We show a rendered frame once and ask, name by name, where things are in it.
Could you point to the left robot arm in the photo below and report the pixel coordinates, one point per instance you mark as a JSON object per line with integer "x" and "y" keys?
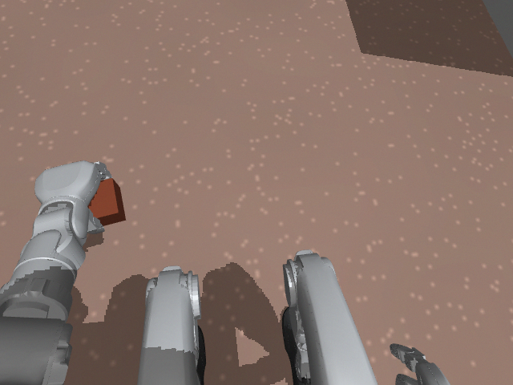
{"x": 36, "y": 302}

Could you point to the left robot hand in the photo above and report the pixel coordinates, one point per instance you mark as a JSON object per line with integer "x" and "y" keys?
{"x": 80, "y": 180}

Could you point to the small box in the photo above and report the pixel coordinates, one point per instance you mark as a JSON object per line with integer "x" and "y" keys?
{"x": 107, "y": 203}

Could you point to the right robot hand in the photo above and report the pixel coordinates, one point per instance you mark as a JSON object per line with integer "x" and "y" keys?
{"x": 427, "y": 373}

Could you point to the right robot foot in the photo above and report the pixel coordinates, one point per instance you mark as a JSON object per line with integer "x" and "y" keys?
{"x": 291, "y": 348}

